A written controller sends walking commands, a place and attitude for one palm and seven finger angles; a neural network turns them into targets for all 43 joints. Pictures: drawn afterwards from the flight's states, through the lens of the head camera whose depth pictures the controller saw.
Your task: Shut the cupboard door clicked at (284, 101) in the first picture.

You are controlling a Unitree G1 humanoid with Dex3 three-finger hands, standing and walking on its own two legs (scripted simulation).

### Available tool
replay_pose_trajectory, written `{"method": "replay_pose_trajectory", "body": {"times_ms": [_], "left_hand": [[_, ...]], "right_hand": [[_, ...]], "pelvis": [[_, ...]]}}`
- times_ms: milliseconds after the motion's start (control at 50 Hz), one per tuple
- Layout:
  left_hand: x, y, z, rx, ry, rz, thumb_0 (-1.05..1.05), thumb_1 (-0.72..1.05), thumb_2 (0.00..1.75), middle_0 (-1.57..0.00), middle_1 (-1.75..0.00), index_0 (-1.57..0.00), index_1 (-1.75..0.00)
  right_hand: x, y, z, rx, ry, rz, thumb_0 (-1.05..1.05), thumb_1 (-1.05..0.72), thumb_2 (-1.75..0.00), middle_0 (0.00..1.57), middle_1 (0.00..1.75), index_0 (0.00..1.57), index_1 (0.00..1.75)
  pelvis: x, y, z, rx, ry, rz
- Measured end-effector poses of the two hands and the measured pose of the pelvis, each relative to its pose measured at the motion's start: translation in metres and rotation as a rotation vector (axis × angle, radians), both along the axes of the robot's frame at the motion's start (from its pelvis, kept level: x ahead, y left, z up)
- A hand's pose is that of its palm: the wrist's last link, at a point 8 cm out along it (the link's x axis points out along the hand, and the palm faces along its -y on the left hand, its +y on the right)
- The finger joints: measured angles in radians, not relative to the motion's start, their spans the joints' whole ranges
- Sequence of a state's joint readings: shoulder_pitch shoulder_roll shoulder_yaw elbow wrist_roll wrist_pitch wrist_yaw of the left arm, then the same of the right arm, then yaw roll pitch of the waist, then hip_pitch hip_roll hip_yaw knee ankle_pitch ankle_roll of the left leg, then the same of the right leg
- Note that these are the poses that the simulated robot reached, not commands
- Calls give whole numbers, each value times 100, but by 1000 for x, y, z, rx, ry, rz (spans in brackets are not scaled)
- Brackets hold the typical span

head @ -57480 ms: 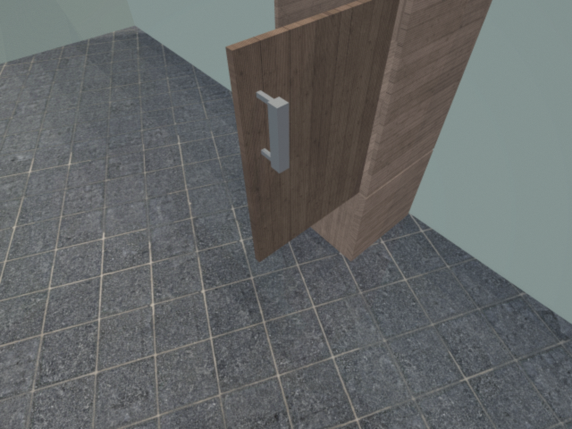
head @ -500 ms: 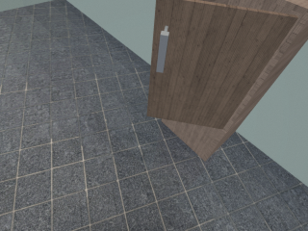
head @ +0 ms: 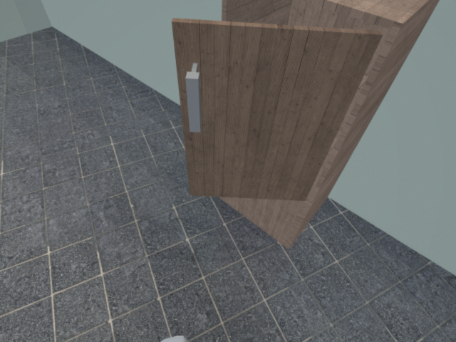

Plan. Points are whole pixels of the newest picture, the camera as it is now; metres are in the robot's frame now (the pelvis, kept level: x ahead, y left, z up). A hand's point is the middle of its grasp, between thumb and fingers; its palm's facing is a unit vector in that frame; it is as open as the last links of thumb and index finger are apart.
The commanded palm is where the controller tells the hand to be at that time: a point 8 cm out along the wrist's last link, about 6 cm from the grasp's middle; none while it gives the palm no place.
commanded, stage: take the last steps up to it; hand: left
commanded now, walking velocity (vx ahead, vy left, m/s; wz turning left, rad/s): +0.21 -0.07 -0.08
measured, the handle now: (195, 98) +0.60 +0.11 +0.09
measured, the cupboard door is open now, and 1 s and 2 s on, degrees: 39 39 39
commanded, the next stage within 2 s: come to a stop and stand still in 0.24 s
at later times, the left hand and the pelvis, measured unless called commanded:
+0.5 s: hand (163, 302) +0.23 +0.15 -0.18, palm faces -0.08 -0.97 -0.21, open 7.4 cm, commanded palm none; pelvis +0.13 -0.03 -0.01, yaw -4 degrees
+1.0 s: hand out of the picture +0.15 +0.21 -0.18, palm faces +0.03 -0.98 -0.20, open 7.4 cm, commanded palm none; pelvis +0.10 +0.01 +0.00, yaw -2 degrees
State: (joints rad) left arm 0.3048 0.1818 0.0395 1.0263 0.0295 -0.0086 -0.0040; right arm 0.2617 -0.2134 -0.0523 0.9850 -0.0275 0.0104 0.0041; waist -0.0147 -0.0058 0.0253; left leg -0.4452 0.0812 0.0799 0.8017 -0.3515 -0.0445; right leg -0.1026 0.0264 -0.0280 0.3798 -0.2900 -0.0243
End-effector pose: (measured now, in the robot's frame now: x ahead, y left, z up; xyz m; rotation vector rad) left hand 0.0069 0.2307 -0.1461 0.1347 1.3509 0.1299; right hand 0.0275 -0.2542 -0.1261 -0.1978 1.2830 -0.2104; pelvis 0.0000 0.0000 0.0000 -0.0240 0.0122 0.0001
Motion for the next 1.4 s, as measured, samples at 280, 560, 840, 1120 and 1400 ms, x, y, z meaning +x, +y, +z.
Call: {"method": "replay_pose_trajectory", "body": {"times_ms": [280, 560, 840, 1120, 1400], "left_hand": [[106, 13, -2, -31, -14, -45, 1, 91, 89, -20, -30, -20, -30], [228, -50, 4, 35, -130, -134, 0, 91, 90, -20, -30, -20, -30], [194, -10, -12, 29, -134, -39, 0, 91, 89, -20, -30, -20, -30], [95, 27, 0, 50, 65, 9, 0, 91, 90, -20, -30, -20, -30], [63, -16, 1, 4, 81, -43, 0, 90, 89, -20, -30, -20, -30]], "right_hand": [[27, 43, 7, 15, 60, -48, 0, -91, -90, 20, 30, 20, 30], [51, 7, -33, 117, 211, -170, 0, -91, -90, 20, 30, 20, 30], [156, -9, -6, -23, -85, -11, 0, -91, -90, 19, 30, 20, 30], [124, 40, -2, 35, -54, 19, 0, -91, -90, 20, 30, 20, 30], [36, 27, -14, 67, 76, -86, -1, -92, -90, 20, 30, 20, 30]], "pelvis": [[74, 12, 7, -6, -3, -40], [138, -36, -10, 19, -12, -51], [116, -10, -13, 3, -22, -30], [95, 12, 2, 18, -11, -53], [75, 1, 4, 29, -45, -62]]}}
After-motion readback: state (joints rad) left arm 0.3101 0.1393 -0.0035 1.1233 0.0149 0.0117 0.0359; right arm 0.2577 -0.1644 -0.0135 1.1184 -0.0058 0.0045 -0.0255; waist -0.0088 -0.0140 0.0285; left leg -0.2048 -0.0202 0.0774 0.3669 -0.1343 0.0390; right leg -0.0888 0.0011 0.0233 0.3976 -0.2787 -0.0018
